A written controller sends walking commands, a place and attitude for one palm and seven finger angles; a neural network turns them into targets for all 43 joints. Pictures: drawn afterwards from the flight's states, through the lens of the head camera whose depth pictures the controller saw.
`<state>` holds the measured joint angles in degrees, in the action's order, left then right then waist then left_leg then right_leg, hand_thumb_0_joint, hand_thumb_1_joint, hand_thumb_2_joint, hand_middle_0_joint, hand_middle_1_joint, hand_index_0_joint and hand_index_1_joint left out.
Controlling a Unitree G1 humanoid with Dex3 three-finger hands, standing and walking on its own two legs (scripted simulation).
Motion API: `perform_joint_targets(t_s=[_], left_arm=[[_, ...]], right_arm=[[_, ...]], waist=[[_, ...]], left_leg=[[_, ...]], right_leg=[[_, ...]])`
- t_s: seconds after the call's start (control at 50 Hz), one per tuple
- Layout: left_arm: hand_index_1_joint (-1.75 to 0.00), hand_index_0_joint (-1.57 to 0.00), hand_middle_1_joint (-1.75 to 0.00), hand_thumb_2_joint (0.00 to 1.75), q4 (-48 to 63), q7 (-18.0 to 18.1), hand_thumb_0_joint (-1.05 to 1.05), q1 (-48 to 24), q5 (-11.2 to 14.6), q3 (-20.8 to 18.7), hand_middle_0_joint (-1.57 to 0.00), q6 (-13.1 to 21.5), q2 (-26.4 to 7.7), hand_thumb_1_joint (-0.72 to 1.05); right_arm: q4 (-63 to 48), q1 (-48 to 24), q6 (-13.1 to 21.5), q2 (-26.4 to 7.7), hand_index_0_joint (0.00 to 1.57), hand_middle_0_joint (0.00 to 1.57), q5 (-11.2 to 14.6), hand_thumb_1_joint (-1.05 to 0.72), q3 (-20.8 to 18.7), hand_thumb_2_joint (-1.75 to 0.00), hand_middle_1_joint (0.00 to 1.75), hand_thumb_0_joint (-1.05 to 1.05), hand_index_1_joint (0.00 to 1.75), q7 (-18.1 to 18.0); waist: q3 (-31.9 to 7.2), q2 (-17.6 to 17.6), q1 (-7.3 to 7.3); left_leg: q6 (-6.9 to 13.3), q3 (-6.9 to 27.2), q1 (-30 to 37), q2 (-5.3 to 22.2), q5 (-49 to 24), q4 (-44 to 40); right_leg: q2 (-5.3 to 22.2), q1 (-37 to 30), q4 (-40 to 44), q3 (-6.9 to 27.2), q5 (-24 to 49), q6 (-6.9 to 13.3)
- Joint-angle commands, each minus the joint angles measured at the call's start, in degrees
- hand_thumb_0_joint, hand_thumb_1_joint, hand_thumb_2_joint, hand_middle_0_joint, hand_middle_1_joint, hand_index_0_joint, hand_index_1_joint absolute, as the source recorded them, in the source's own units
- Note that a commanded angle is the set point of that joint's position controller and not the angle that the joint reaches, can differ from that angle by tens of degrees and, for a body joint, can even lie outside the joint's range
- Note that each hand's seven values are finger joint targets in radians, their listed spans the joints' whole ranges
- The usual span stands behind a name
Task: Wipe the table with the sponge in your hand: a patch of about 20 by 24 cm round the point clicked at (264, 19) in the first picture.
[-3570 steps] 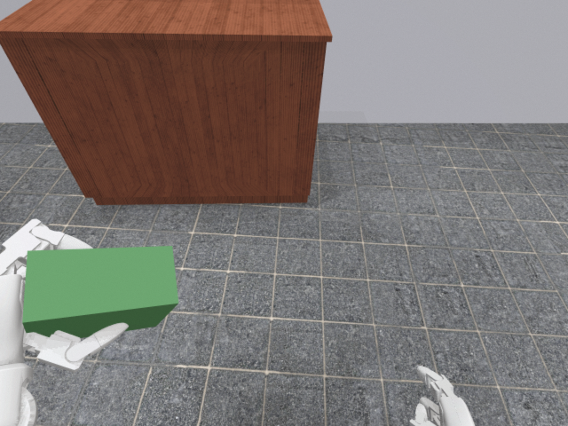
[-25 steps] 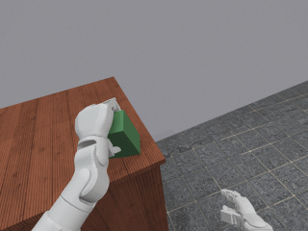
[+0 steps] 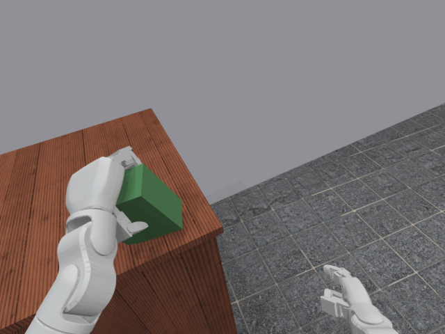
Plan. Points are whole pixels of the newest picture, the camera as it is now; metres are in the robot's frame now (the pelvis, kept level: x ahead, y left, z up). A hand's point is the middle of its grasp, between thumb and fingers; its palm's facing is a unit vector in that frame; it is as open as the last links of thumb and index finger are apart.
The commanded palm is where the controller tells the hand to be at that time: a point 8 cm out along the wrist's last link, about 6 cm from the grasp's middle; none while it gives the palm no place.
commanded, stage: slide back across to the middle lane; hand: left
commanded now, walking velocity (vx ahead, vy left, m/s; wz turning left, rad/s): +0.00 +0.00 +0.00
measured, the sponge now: (143, 213) +0.29 +0.17 +0.12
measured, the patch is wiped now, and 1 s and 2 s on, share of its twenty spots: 1.00 1.00 1.00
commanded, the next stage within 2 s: wipe forward along the middle lane in 0.20 s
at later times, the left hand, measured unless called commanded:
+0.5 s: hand (90, 206) +0.26 +0.24 +0.18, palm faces +0.25 -0.22 -0.94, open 10.4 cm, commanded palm +0.23 +0.25 +0.23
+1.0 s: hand (86, 189) +0.30 +0.27 +0.17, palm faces +0.14 -0.12 -0.98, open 10.3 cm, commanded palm +0.27 +0.29 +0.21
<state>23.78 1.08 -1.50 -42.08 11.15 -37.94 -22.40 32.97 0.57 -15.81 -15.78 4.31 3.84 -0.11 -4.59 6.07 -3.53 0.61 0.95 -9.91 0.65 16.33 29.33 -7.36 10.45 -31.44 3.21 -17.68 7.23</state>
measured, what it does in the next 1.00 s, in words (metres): stands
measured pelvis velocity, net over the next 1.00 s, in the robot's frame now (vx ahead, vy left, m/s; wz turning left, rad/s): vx -0.01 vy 0.03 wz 0.00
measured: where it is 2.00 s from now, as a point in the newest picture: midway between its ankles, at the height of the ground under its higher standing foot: outside the picture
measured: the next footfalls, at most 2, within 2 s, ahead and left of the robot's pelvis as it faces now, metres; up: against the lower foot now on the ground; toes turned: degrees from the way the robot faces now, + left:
none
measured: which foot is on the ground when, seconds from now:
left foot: down 0.00-1.00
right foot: down 0.00-1.00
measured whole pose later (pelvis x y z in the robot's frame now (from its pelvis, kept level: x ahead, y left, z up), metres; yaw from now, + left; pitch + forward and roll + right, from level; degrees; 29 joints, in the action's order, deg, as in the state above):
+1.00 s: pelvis -0.01 +0.03 +0.00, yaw +0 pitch -2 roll +1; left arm -1.4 -6.2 -16.7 -49.7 10.5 -35.9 -26.7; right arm 38.0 3.0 -8.4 -17.8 4.3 3.6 -2.9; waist -4.5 6.4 -3.6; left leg -0.4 4.5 -11.7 -2.3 14.7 28.2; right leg -5.5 12.3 -31.0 3.9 -16.3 4.5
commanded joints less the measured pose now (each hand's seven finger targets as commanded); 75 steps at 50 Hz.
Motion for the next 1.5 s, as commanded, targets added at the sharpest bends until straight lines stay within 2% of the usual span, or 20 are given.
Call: perform_joint_targets(t_s=[0.0,0.1,0.2,0.28,0.3,0.42,0.58,0.64,0.68,0.78,0.86,0.92,1.0,1.02,1.08,1.12,1.22,1.28,1.44,1.48], left_arm=[[-1.60,-1.20,-1.60,1.30,6.2,0.1,0.00,-9.5,-1.3,-9.4,-1.20,-0.4,-13.0,0.10],[-1.60,-1.20,-1.60,1.30,6.7,-0.5,0.00,-7.9,-1.0,-13.5,-1.20,-0.1,-17.3,0.10],[-1.60,-1.20,-1.60,1.30,8.3,-1.4,0.00,-4.5,-0.5,-15.6,-1.20,0.7,-19.0,0.10],[-1.60,-1.20,-1.60,1.30,9.7,-2.0,0.00,-4.3,-0.7,-14.1,-1.20,1.8,-17.1,0.10],[-1.60,-1.20,-1.60,1.30,7.8,-1.8,0.00,-5.4,-1.1,-15.4,-1.20,1.9,-18.9,0.10],[-1.60,-1.20,-1.60,1.30,0.7,-1.7,0.00,-13.7,-3.0,-11.0,-1.20,2.3,-16.2,0.10],[-1.60,-1.20,-1.60,1.30,-9.6,-2.9,0.00,-21.3,-5.8,-9.5,-1.20,1.7,-17.1,0.10],[-1.60,-1.20,-1.60,1.30,-16.7,-3.7,0.00,-22.3,-6.2,-9.5,-1.20,1.3,-17.9,0.10],[-1.60,-1.20,-1.60,1.30,-16.4,-4.3,0.00,-24.1,-7.0,-8.3,-1.20,1.5,-16.7,0.10],[-1.60,-1.20,-1.60,1.30,-19.2,-5.3,0.00,-23.0,-7.6,-8.9,-1.20,1.3,-17.3,0.10],[-1.60,-1.20,-1.60,1.30,-22.5,-5.7,0.00,-23.3,-7.7,-8.3,-1.20,1.4,-16.7,0.10],[-1.60,-1.20,-1.60,1.30,-24.2,-6.0,0.00,-26.6,-8.6,-5.4,-1.20,1.6,-14.0,0.10],[-1.60,-1.20,-1.60,1.30,-30.4,-6.1,0.00,-30.7,-9.9,-5.3,-1.20,1.9,-15.4,0.10],[-1.60,-1.20,-1.60,1.30,-30.8,-6.2,0.00,-32.7,-10.3,-2.7,-1.20,2.1,-12.8,0.10],[-1.60,-1.20,-1.60,1.30,-33.1,-6.2,0.00,-32.5,-10.8,-3.5,-1.20,2.0,-13.6,0.10],[-1.60,-1.20,-1.60,1.30,-34.4,-6.3,0.00,-32.8,-10.9,-1.5,-1.20,2.2,-10.9,0.10],[-1.60,-1.20,-1.60,1.30,-39.2,-6.3,0.00,-36.5,-12.1,-0.3,-1.20,2.3,-10.3,0.10],[-1.60,-1.20,-1.60,1.30,-41.6,-6.2,0.00,-37.8,-12.7,-1.2,-1.20,2.5,-11.9,0.10],[-1.60,-1.20,-1.60,1.30,-45.7,-5.9,0.00,-39.2,-12.9,-1.8,-1.20,5.0,-12.4,0.10],[-1.60,-1.20,-1.60,1.30,-46.4,-6.0,0.00,-40.8,-13.0,-2.1,-1.20,5.5,-13.0,0.10]], right_arm=[[-11.2,-15.1,3.7,-3.6,0.20,0.20,0.1,-0.90,-1.8,-0.90,0.30,0.00,0.30,-1.1],[-11.0,-15.1,4.6,-3.8,0.20,0.20,-0.1,-0.90,-1.8,-0.90,0.30,0.00,0.30,-1.8],[-11.2,-15.3,6.1,-3.8,0.20,0.20,0.0,-0.90,-1.9,-0.90,0.30,0.00,0.30,-1.8],[-11.3,-14.9,7.8,-3.7,0.20,0.20,-0.1,-0.90,-2.1,-0.90,0.30,0.00,0.30,-2.2],[-10.7,-14.4,8.2,-4.1,0.20,0.20,-0.1,-0.90,-2.2,-0.90,0.30,0.00,0.30,-2.5],[-9.4,-13.5,10.1,-4.5,0.20,0.20,-0.1,-0.90,-2.2,-0.90,0.30,0.00,0.30,-3.7],[-7.8,-13.6,10.4,-4.9,0.20,0.20,0.0,-0.90,-1.7,-0.90,0.30,0.00,0.30,-4.0],[-6.8,-13.4,10.4,-5.3,0.20,0.20,-0.2,-0.90,-1.6,-0.90,0.30,0.00,0.30,-4.2],[-6.9,-13.6,10.5,-5.2,0.20,0.20,-0.1,-0.90,-1.6,-0.90,0.30,0.00,0.30,-3.8],[-6.5,-13.0,10.4,-5.7,0.20,0.20,0.0,-0.90,-1.9,-0.90,0.30,0.00,0.30,-3.0],[-6.2,-12.8,10.3,-5.9,0.20,0.20,0.0,-0.90,-2.0,-0.90,0.30,0.00,0.30,-3.1],[-6.0,-12.2,10.5,-5.9,0.20,0.20,0.2,-0.90,-1.9,-0.90,0.30,0.00,0.30,-3.1],[-5.0,-10.9,10.7,-6.6,0.20,0.20,0.3,-0.90,-2.0,-0.90,0.30,0.00,0.30,-3.6],[-4.9,-10.9,10.8,-6.5,0.20,0.20,0.3,-0.90,-1.9,-0.90,0.30,0.00,0.30,-3.5],[-4.5,-10.0,10.8,-6.7,0.20,0.20,0.3,-0.90,-2.1,-0.90,0.30,0.00,0.30,-3.2],[-4.7,-10.0,10.9,-6.4,0.20,0.20,0.5,-0.90,-1.9,-0.90,0.30,0.00,0.30,-2.9],[-4.0,-8.8,10.9,-6.6,0.20,0.20,0.5,-0.90,-1.8,-0.90,0.30,0.00,0.30,-2.7],[-3.5,-8.0,10.9,-6.8,0.20,0.20,0.5,-0.90,-1.8,-0.90,0.30,0.00,0.30,-2.6],[-3.3,-6.2,10.9,-6.7,0.20,0.20,0.2,-0.90,-1.8,-0.90,0.30,0.00,0.30,-2.6],[-3.3,-5.7,10.7,-6.6,0.20,0.20,0.4,-0.90,-1.9,-0.90,0.30,0.00,0.30,-2.4]], waist=[[-6.3,-8.2,-1.54],[-6.8,-9.0,-2.08],[-6.2,-8.2,-2.66],[-5.9,-8.3,-2.18],[-5.2,-8.8,-2.04],[-3.5,-8.0,-1.07],[-6.0,-8.2,-1.00],[-4.2,-11.1,-1.07],[-6.0,-8.8,-1.01],[-6.5,-9.7,-1.39],[-4.2,-11.9,-1.27],[-2.7,-10.2,-0.49],[-2.0,-11.2,0.05],[-2.3,-10.2,0.50],[-3.9,-8.9,0.05],[-3.6,-10.5,0.31],[-3.4,-11.2,1.00],[-3.8,-9.6,0.86],[-4.4,-12.1,1.23],[-4.4,-10.3,1.51]], left_leg=[[2.2,0.0,-3.3,-2.9,-10.7,-0.5],[2.0,0.9,-4.3,-3.1,-10.3,0.2],[2.1,1.3,-5.0,-3.3,-10.2,0.3],[2.4,1.1,-4.2,-3.5,-10.2,0.6],[2.4,1.2,-4.2,-3.6,-9.9,0.7],[2.5,0.9,-3.9,-3.8,-8.1,-0.3],[2.0,0.3,-4.9,-3.7,-6.7,-2.0],[2.0,0.3,-6.1,-3.6,-5.5,-2.1],[2.0,0.0,-5.3,-3.7,-6.4,-2.5],[2.1,0.1,-5.4,-3.6,-8.2,-3.1],[2.2,-0.2,-6.0,-3.7,-7.0,-3.3],[2.1,0.2,-5.2,-3.5,-6.1,-4.5],[2.0,0.3,-5.6,-3.4,-3.5,-5.4],[2.0,0.2,-5.3,-3.5,-3.8,-5.4],[1.9,0.3,-5.1,-3.5,-4.8,-5.7],[2.0,0.5,-5.2,-3.4,-5.2,-5.5],[2.0,0.7,-5.2,-3.4,-5.5,-5.7],[1.9,0.6,-5.1,-3.4,-5.9,-5.9],[2.1,0.6,-6.1,-3.7,-7.0,-5.1],[2.0,0.6,-6.3,-3.5,-7.0,-5.5]], right_leg=[[7.3,-6.4,6.8,11.7,20.6,-5.8],[7.7,-7.1,6.5,13.4,21.0,-6.1],[7.6,-6.4,6.1,12.6,19.6,-6.2],[7.4,-4.9,6.7,11.8,18.4,-6.4],[7.2,-4.1,6.8,11.9,17.0,-6.2],[6.7,-1.3,8.0,9.9,10.0,-5.4],[7.0,-3.7,8.1,8.4,7.6,-5.5],[7.2,-3.0,9.1,8.4,5.7,-5.8],[7.1,-3.8,8.2,6.9,7.7,-5.6],[6.8,-5.2,7.2,5.4,12.3,-5.6],[6.7,-4.1,8.0,5.1,10.7,-5.9],[6.2,-1.6,8.5,3.4,7.5,-5.3],[6.1,-0.2,9.6,3.1,2.3,-5.2],[6.2,0.1,9.5,2.4,2.9,-5.1],[6.1,-1.1,8.9,1.8,4.6,-4.8],[6.0,-1.0,8.9,1.1,5.6,-5.0],[5.9,-0.4,8.8,0.4,6.7,-4.9],[6.0,-0.7,8.6,0.6,7.4,-4.6],[6.1,-2.0,8.5,0.7,10.8,-5.1],[6.2,-1.9,8.4,0.3,10.6,-4.9]])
